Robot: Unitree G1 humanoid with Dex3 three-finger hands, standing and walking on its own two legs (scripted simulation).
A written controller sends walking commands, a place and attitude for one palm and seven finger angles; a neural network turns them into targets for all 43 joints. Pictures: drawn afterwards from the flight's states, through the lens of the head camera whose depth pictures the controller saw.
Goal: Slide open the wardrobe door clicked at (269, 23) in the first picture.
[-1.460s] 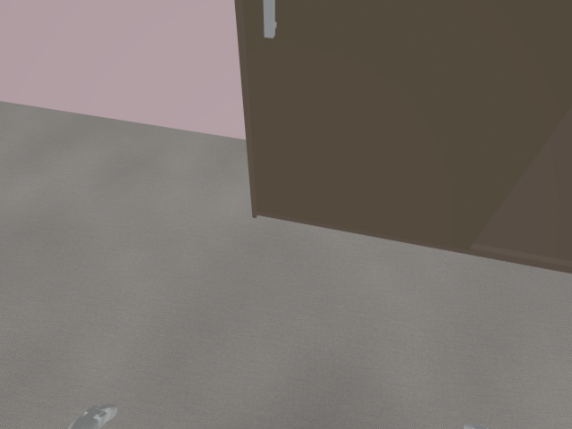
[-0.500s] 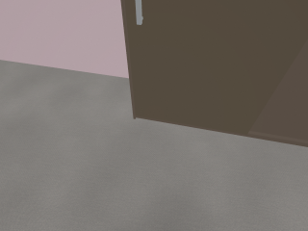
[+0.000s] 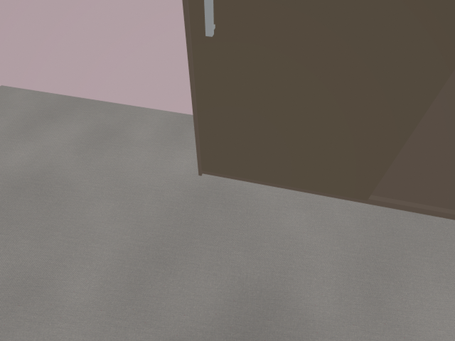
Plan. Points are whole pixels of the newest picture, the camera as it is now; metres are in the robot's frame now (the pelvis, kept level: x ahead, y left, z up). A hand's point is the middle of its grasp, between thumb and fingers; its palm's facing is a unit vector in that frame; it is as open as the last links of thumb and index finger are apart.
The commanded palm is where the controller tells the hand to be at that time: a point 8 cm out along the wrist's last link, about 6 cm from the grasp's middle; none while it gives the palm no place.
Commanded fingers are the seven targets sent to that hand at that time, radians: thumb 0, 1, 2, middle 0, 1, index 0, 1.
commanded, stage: look at it before walking up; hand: left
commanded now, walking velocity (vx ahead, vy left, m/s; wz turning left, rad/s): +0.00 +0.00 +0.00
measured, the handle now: out of the picture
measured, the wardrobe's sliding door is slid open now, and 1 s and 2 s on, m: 0.00 0.00 0.00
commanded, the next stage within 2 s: walk to a spot facing it in 0.08 s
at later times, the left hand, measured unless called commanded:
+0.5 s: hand out of the picture +0.02 +0.24 -0.19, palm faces +0.13 -0.97 -0.21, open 7.4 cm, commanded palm none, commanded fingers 0.00 0.90 0.90 -0.20 -0.30 -0.20 -0.30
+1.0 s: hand (103, 303) +0.23 +0.29 -0.18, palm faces +0.22 -0.96 -0.14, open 7.4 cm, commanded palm none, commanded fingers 0.00 0.90 0.90 -0.20 -0.30 -0.20 -0.30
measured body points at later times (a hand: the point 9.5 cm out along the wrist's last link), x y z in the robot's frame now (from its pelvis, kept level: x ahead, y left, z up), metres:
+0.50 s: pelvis +0.04 +0.03 -0.01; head +0.04 +0.06 +0.44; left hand +0.01 +0.29 -0.17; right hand +0.09 -0.23 -0.14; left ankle +0.04 +0.14 -0.72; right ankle +0.00 -0.12 -0.75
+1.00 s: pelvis +0.20 +0.11 -0.01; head +0.21 +0.13 +0.44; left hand +0.21 +0.34 -0.17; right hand +0.16 -0.09 -0.16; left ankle +0.07 +0.15 -0.75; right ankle +0.35 +0.02 -0.69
